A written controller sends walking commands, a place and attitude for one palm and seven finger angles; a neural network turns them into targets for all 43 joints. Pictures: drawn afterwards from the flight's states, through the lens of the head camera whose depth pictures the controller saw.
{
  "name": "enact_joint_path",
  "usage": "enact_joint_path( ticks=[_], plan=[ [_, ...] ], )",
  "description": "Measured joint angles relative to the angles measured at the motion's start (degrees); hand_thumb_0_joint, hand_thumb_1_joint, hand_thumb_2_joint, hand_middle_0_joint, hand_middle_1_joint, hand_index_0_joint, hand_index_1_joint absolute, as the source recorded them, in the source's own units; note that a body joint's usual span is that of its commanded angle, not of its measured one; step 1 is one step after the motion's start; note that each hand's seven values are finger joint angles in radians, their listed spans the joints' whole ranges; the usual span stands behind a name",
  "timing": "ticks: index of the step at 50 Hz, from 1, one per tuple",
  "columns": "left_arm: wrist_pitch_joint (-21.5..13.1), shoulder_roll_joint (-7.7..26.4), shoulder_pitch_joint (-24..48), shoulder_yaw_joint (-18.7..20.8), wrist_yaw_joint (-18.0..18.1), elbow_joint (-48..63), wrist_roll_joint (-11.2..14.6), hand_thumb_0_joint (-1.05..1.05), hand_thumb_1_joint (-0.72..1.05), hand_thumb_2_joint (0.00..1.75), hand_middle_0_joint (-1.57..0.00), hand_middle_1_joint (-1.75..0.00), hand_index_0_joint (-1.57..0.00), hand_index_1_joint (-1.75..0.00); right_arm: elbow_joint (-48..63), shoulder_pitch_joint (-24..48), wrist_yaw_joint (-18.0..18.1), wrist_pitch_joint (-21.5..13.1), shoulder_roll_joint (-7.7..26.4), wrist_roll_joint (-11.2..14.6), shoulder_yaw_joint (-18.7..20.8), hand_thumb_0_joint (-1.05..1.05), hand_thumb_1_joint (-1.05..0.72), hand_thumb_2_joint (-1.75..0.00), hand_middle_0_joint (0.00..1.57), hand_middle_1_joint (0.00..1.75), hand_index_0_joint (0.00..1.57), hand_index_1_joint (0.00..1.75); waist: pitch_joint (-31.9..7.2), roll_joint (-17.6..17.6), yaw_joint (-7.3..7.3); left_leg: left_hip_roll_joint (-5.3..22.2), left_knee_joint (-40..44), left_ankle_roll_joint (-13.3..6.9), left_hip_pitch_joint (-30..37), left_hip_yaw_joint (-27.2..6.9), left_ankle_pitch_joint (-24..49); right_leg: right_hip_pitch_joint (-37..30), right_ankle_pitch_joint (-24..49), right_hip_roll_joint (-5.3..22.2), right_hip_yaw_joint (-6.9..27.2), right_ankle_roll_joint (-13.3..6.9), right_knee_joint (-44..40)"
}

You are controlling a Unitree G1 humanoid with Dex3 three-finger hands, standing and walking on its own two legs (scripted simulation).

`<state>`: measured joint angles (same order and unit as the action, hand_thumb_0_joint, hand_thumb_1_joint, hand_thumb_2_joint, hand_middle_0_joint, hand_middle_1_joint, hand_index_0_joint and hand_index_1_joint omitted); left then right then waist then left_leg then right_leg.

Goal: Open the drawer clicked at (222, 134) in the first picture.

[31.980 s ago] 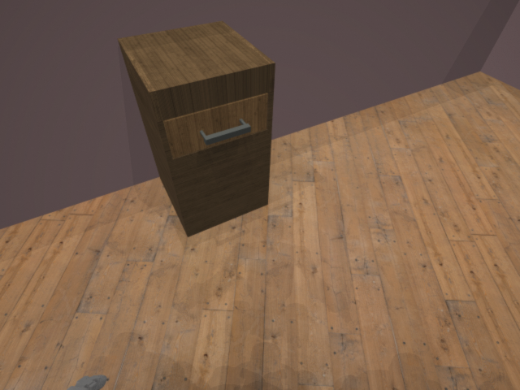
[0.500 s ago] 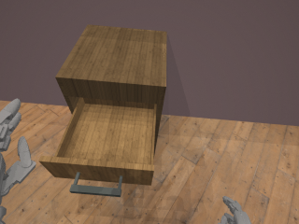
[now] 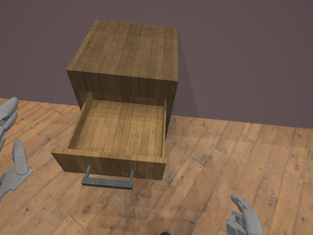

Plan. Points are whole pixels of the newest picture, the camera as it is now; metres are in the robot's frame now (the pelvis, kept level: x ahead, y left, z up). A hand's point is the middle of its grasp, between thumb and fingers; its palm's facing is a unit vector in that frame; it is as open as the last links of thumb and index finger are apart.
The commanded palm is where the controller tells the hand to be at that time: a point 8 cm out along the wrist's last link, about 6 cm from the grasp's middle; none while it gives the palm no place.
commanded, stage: step back with the hand held close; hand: left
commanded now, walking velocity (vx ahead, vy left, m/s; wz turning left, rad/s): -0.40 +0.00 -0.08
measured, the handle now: (109, 177) +0.34 +0.16 -0.20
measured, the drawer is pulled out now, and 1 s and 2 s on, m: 0.30 0.30 0.30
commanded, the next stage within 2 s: stop stepping back and stand still in 0.26 s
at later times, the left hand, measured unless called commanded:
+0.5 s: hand out of the picture +0.11 +0.15 +0.17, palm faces +0.11 -0.78 -0.61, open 7.4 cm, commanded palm +0.06 +0.21 +0.19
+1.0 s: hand out of the picture +0.03 +0.16 +0.18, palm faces +0.33 -0.79 -0.51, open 7.4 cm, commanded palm -0.03 +0.20 +0.19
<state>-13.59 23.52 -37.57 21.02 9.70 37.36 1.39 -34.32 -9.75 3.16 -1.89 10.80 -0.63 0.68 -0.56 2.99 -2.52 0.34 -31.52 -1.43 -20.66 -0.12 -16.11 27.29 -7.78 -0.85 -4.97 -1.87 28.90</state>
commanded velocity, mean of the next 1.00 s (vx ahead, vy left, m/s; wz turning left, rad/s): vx -0.02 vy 0.05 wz -0.01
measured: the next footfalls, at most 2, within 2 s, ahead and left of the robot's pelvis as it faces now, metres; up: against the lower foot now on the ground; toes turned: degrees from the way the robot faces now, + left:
right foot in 0.32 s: -0.10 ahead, -0.18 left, +0.00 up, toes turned +0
left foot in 0.68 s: -0.13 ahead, +0.06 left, +0.00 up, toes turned +0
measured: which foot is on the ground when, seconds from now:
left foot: down 0.00-0.38, up 0.40-0.66, down 0.68-0.94, up 0.96-1.00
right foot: up 0.00-0.30, down 0.32-1.00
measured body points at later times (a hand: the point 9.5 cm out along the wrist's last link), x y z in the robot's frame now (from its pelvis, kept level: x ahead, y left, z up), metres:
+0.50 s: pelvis -0.10 -0.06 +0.01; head -0.05 -0.06 +0.45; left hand +0.10 +0.19 +0.20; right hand +0.02 -0.32 -0.09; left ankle -0.10 +0.07 -0.66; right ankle -0.14 -0.15 -0.73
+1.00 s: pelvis -0.17 -0.07 +0.00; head -0.16 -0.08 +0.45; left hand +0.00 +0.20 +0.21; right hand -0.02 -0.29 -0.10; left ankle -0.19 +0.05 -0.71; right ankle -0.15 -0.15 -0.73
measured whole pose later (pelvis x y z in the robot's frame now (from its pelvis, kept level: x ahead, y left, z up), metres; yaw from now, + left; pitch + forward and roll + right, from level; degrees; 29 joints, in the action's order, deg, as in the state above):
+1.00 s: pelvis -0.17 -0.07 +0.00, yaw -2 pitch -1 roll -1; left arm -12.9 23.1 -35.0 22.3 7.6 32.4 1.6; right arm -36.4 -11.4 1.5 -4.2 8.9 1.8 -0.9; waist 1.6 -2.1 0.0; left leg 1.2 -46.3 -1.9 -18.9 0.2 -25.2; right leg 15.8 -15.2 -1.5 -7.6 -4.0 31.6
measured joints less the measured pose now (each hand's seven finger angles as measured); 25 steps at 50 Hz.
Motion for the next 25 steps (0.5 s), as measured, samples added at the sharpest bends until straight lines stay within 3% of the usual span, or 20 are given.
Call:
enact_joint_path(
  ticks=[2, 4, 7, 10, 12, 16, 18, 19, 20, 22, 25],
  plan=[
    [0.3, 0.5, 1.0, 0.3, 0.8, -1.2, -0.5, 0.02, 0.88, 0.9, -0.21, -0.3, -0.21, -0.3, -1.4, 0.4, 0.8, -1.7, -0.9, -0.9, 0.5, 0.02, -0.9, -0.9, 0.2, 0.29, 0.2, 0.3, 1.1, 0.1, 0.11, 0.0, -1.9, 0.6, -1.3, -0.2, 2.9, 3.2, -10.1, -1.5, 3.4, 1.2, 12.2],
    [1.0, 0.4, 1.1, 1.0, 0.8, -2.1, 0.3, 0.02, 0.88, 0.9, -0.21, -0.3, -0.21, -0.3, -2.3, 0.1, 0.5, -3.1, -2.1, -0.7, 0.8, 0.02, -0.9, -0.9, 0.2, 0.29, 0.2, 0.3, 1.2, 0.1, 0.85, 0.6, -1.8, 0.9, -1.4, 0.2, 2.4, 4.7, -15.5, -2.8, 5.0, 1.8, 23.1],
    [2.0, -0.5, 0.5, 2.0, 0.6, -0.9, 1.5, 0.02, 0.89, 0.9, -0.21, -0.3, -0.21, -0.3, -3.2, -0.3, -0.4, -4.9, -3.3, -0.4, 0.4, 0.02, -0.9, -0.9, 0.2, 0.29, 0.2, 0.3, 1.2, -0.1, 2.34, 2.1, -0.2, 1.2, -1.1, 1.7, 3.1, 2.5, -18.2, -2.7, 5.5, 2.6, 27.9],
    [1.7, -1.2, 1.6, 1.8, 0.1, 1.5, 1.9, 0.02, 0.89, 0.9, -0.21, -0.3, -0.21, -0.3, -3.9, 0.3, -1.2, -6.4, -3.9, -0.3, -0.3, 0.02, -0.9, -0.9, 0.2, 0.3, 0.2, 0.3, 1.7, -0.2, 3.49, 3.6, 0.8, 1.8, -1.4, 3.5, 4.4, -2.0, -18.7, -1.1, 5.6, 2.7, 23.3],
    [1.2, -1.1, 3.3, 1.5, -0.4, 2.4, 1.9, 0.02, 0.89, 0.9, -0.21, -0.3, -0.2, -0.3, -4.1, 1.2, -1.6, -7.0, -4.1, -0.5, -0.8, 0.02, -0.9, -0.9, 0.2, 0.3, 0.2, 0.3, 2.1, -0.5, 3.28, 4.6, 0.9, 2.4, -2.3, 4.0, 5.3, -5.1, -18.6, -0.3, 6.1, 2.8, 18.2],
    [0.2, 1.2, 5.2, 3.1, -1.7, 2.2, 2.0, 0.02, 0.89, 0.9, -0.21, -0.3, -0.2, -0.3, -3.0, 3.4, -2.4, -6.8, -4.2, -0.6, -1.3, 0.02, -0.9, -0.9, 0.2, 0.3, 0.2, 0.3, 3.1, -1.5, 1.55, 6.4, -1.0, 3.9, -6.5, 4.1, 6.8, -11.1, -13.3, 0.7, 6.1, 3.0, 5.3],
    [-0.5, 1.2, 5.4, 3.0, -3.1, 1.1, 1.6, 0.02, 0.89, 0.9, -0.21, -0.3, -0.2, -0.3, -2.5, 4.6, -2.9, -5.9, -2.9, -0.1, -0.6, 0.02, -0.9, -0.9, 0.2, 0.3, 0.2, 0.3, 5.4, -5.4, 0.22, 9.0, -2.9, 4.2, -8.3, 1.5, 7.1, -12.0, -12.2, -2.2, 4.0, 1.9, 2.8],
    [-0.8, 1.5, 4.9, 2.7, -3.9, 0.9, 1.4, 0.02, 0.89, 0.9, -0.21, -0.3, -0.2, -0.3, -2.2, 4.5, -3.1, -5.2, -2.0, 0.3, -0.1, 0.02, -0.9, -0.9, 0.2, 0.3, 0.2, 0.3, 6.3, -7.1, -0.52, 9.7, -3.6, 3.3, -8.9, -0.1, 6.7, -12.6, -11.5, -3.4, 2.8, 1.2, 1.8],
    [-1.2, 2.1, 3.6, 2.7, -4.6, 0.9, 1.3, 0.02, 0.89, 0.9, -0.21, -0.3, -0.21, -0.3, -1.9, 4.0, -3.3, -4.5, -1.5, 0.8, 0.5, 0.02, -0.9, -0.9, 0.2, 0.3, 0.2, 0.3, 6.7, -7.6, -1.01, 9.1, -5.8, 2.9, -9.7, -1.4, 3.1, -12.7, -11.0, -3.8, 2.1, 0.7, 1.5],
    [-2.0, 3.1, -0.6, 3.0, -5.4, 1.2, 1.4, 0.02, 0.89, 0.9, -0.21, -0.3, -0.21, -0.3, -1.6, 1.9, -3.3, -2.7, -0.6, 2.3, 1.6, 0.02, -0.9, -0.9, 0.2, 0.3, 0.2, 0.3, 5.7, -5.8, -0.94, 4.9, -16.2, 2.6, -11.3, -2.5, -4.5, -12.1, -10.9, -2.5, 2.4, -0.1, 1.9],
    [-1.4, 3.1, -7.7, 4.7, -4.2, 0.7, 1.3, 0.01, 0.88, 0.9, -0.22, -0.3, -0.21, -0.3, -1.3, -1.2, -1.9, -0.1, 0.5, 2.9, 2.3, 0.02, -0.9, -0.9, 0.2, 0.3, 0.2, 0.3, 2.3, -2.5, -0.53, -0.3, -28.2, 2.8, -11.0, -0.6, -7.9, -11.0, -10.2, -0.6, 3.9, -0.6, 1.4]
  ],
)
